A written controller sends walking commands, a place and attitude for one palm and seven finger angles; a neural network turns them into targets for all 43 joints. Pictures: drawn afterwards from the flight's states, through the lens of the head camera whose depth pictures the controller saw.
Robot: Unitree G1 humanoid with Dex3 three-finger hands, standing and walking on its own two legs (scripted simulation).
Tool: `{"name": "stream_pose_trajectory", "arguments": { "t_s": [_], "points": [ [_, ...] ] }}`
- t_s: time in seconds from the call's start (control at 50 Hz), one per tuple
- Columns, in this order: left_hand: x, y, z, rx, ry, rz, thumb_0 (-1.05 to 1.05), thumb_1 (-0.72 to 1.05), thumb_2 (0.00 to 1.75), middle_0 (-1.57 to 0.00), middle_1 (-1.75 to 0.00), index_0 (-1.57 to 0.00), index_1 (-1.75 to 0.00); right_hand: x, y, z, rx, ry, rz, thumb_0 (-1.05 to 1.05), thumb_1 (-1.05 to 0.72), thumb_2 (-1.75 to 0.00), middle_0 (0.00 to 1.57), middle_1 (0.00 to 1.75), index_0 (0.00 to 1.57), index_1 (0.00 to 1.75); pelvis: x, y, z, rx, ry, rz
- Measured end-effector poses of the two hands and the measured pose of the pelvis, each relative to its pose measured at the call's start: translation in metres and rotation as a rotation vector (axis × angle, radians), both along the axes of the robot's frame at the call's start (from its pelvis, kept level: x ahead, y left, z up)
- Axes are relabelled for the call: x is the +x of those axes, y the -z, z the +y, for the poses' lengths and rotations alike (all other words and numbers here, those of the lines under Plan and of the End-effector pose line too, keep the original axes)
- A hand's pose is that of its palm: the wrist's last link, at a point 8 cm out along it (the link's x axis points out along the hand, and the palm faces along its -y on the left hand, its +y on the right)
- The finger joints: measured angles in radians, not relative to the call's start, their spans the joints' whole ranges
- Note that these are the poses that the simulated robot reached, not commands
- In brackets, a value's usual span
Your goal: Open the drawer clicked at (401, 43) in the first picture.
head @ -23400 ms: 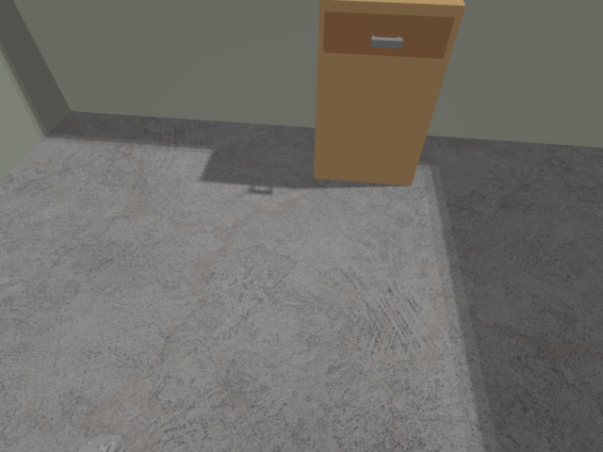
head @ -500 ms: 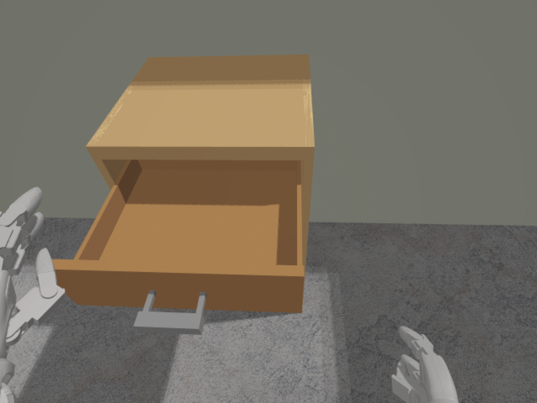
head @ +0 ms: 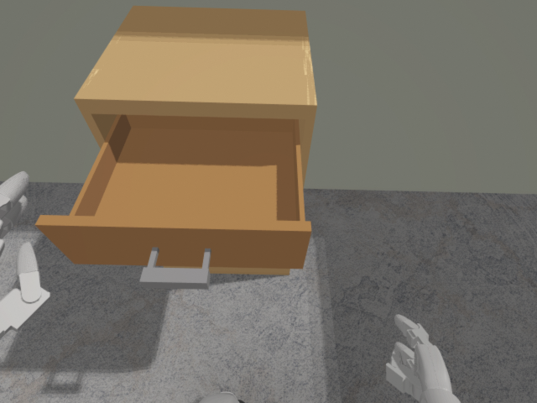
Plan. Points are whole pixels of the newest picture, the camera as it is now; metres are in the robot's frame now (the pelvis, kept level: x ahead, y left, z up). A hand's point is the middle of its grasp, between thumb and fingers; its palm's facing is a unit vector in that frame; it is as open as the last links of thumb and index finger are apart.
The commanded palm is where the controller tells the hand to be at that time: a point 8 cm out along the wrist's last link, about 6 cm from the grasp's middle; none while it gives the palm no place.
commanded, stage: step back with the hand held close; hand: left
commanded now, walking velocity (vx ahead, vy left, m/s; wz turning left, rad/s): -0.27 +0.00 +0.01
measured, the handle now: (178, 265) +0.33 +0.18 -0.05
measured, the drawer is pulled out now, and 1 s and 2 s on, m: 0.28 0.28 0.28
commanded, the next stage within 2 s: stop stepping back and stand still in 0.68 s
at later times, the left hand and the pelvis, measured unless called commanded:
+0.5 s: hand (44, 352) +0.14 +0.21 +0.17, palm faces +0.24 -0.84 -0.49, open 7.4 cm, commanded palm +0.07 +0.26 +0.19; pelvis -0.08 -0.01 +0.00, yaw -3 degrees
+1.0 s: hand out of the picture -0.01 +0.17 +0.17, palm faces +0.24 -0.82 -0.52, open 7.4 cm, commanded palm -0.07 +0.23 +0.19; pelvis -0.20 -0.04 +0.00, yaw -1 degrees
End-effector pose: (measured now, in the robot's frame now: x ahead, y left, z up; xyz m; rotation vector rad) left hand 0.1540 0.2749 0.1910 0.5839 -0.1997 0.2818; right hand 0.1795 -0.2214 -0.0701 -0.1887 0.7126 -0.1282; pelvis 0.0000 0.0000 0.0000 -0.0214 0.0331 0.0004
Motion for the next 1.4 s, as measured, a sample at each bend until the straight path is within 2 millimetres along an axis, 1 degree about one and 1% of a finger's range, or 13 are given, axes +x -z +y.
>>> {"name": "stream_pose_trajectory", "arguments": {
  "t_s": [0.12,0.22,0.32,0.42,0.5,0.6,0.74,0.82,0.9,0.98,1.16,1.26,1.4],
  "points": [
    [-0.016,0.005,0.000,-0.053,-0.010,-0.047,0.01,0.89,0.90,-0.22,-0.30,-0.21,-0.31,-0.017,0.004,0.004,-0.012,-0.016,0.012,0.01,-0.90,-0.90,0.20,0.30,0.20,0.30,-0.013,0.003,0.003,-0.015,-0.010,-0.005],
    [-0.020,0.008,0.010,-0.060,0.006,-0.077,0.01,0.89,0.90,-0.22,-0.30,-0.21,-0.31,-0.036,0.004,0.002,-0.052,0.013,0.037,0.02,-0.90,-0.90,0.20,0.30,0.20,0.30,-0.021,0.005,0.011,-0.023,-0.006,-0.019],
    [-0.023,-0.001,0.016,-0.011,0.017,-0.087,0.02,0.89,0.90,-0.22,-0.30,-0.21,-0.31,-0.050,-0.003,0.007,-0.049,0.010,0.019,0.02,-0.90,-0.90,0.20,0.30,0.20,0.30,-0.032,0.001,0.011,-0.030,0.003,0.000],
    [-0.033,-0.004,0.000,-0.013,0.074,-0.091,0.02,0.89,0.90,-0.21,-0.30,-0.21,-0.30,-0.063,-0.002,0.007,-0.024,-0.023,0.000,0.02,-0.90,-0.90,0.20,0.30,0.20,0.30,-0.051,0.001,0.003,-0.024,0.043,0.019],
    [-0.045,0.000,-0.023,-0.008,0.139,-0.068,0.02,0.89,0.90,-0.21,-0.30,-0.21,-0.30,-0.077,0.005,-0.001,0.002,-0.042,-0.013,0.01,-0.90,-0.90,0.20,0.30,0.20,0.30,-0.078,0.005,-0.009,-0.026,0.058,0.020],
    [-0.076,-0.006,-0.042,0.013,0.181,-0.023,0.02,0.89,0.90,-0.22,-0.30,-0.21,-0.31,-0.109,0.008,-0.021,0.025,0.014,0.025,0.01,-0.90,-0.90,0.20,0.30,0.20,0.30,-0.100,0.001,-0.020,-0.026,0.034,0.002],
    [-0.104,0.010,-0.023,-0.023,0.049,0.013,0.01,0.88,0.90,-0.22,-0.30,-0.21,-0.31,-0.144,0.001,-0.044,-0.061,0.091,0.083,0.02,-0.90,-0.90,0.20,0.30,0.20,0.30,-0.120,-0.003,-0.019,0.002,0.019,0.031],
    [-0.121,0.019,-0.026,-0.060,0.052,0.029,0.01,0.89,0.90,-0.22,-0.30,-0.21,-0.31,-0.161,-0.005,-0.044,-0.060,0.067,0.061,0.02,-0.91,-0.90,0.20,0.30,0.20,0.30,-0.149,-0.004,-0.024,0.028,0.030,0.022],
    [-0.153,0.007,-0.045,-0.036,0.095,0.034,0.02,0.89,0.90,-0.22,-0.30,-0.21,-0.31,-0.182,-0.010,-0.040,-0.019,0.031,-0.005,0.02,-0.91,-0.90,0.20,0.30,0.20,0.30,-0.175,-0.004,-0.032,0.016,0.038,0.010],
    [-0.187,-0.005,-0.058,0.017,0.104,0.002,0.02,0.89,0.90,-0.22,-0.30,-0.21,-0.31,-0.209,-0.002,-0.042,0.018,0.017,-0.015,0.01,-0.90,-0.90,0.20,0.30,0.20,0.30,-0.199,0.000,-0.042,-0.003,0.025,-0.021],
    [-0.230,0.012,-0.042,-0.086,-0.046,-0.005,0.01,0.89,0.90,-0.22,-0.30,-0.21,-0.31,-0.279,0.004,-0.065,-0.038,0.070,0.089,0.02,-0.90,-0.90,0.20,0.30,0.20,0.30,-0.225,-0.007,-0.041,0.031,-0.002,-0.019],
    [-0.248,0.007,-0.043,-0.051,-0.029,-0.030,0.02,0.89,0.90,-0.22,-0.30,-0.21,-0.31,-0.297,0.004,-0.068,-0.058,0.068,0.073,0.02,-0.90,-0.90,0.20,0.30,0.20,0.30,-0.240,-0.003,-0.041,0.039,-0.015,-0.048],
    [-0.262,-0.003,-0.051,-0.015,-0.037,-0.071,0.01,0.89,0.90,-0.22,-0.30,-0.21,-0.31,-0.297,0.014,-0.061,0.005,0.037,0.061,0.02,-0.90,-0.90,0.20,0.30,0.20,0.30,-0.250,-0.001,-0.051,0.023,-0.022,-0.060]
  ]
}}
